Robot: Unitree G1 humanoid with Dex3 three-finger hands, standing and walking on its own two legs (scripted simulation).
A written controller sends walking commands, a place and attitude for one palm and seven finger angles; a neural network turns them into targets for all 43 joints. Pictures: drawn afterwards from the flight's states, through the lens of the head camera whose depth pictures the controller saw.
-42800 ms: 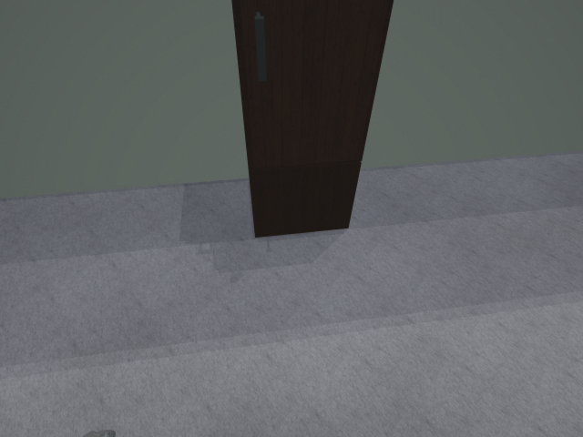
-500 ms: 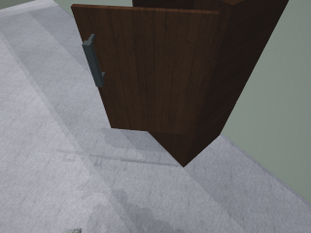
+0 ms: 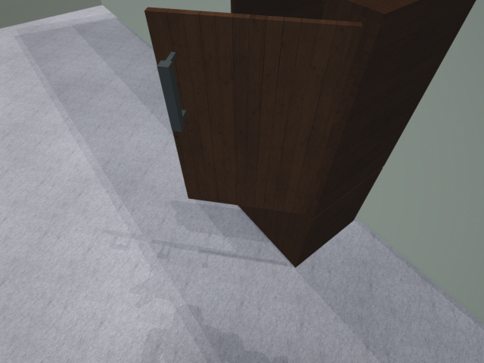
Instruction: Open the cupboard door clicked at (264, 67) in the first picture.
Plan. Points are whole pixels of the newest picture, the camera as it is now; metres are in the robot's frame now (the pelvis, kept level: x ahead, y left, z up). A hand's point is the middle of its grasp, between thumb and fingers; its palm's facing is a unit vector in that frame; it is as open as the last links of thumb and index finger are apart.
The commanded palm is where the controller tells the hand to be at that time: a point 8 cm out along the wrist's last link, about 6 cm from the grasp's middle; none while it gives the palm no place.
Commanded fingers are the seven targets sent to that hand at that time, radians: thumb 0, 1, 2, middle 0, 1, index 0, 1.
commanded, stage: come to a stop and stand still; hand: left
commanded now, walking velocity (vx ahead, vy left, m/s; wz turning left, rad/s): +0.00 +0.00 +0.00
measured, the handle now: (175, 93) +0.62 +0.19 +0.10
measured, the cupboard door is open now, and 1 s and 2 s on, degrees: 43 43 43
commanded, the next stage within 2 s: look again from close up in 0.30 s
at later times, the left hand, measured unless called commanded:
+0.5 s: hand out of the picture +0.02 +0.17 -0.16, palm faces -0.02 -0.97 -0.23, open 7.4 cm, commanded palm none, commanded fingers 0.00 0.90 0.90 -0.20 -0.30 -0.20 -0.30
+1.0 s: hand out of the picture +0.03 +0.13 -0.16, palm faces +0.00 -0.98 -0.22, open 7.4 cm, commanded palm none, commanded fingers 0.00 0.90 0.90 -0.20 -0.30 -0.20 -0.30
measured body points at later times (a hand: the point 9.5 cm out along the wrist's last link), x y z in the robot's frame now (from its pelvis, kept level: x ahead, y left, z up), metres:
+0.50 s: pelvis +0.00 -0.01 +0.01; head +0.02 -0.02 +0.46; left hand +0.03 +0.23 -0.14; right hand +0.04 -0.25 -0.15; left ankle +0.00 +0.09 -0.73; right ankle -0.01 -0.15 -0.73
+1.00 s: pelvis +0.02 -0.05 +0.01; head +0.03 -0.06 +0.46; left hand +0.03 +0.18 -0.14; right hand +0.03 -0.27 -0.15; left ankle +0.00 +0.09 -0.73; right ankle -0.01 -0.15 -0.73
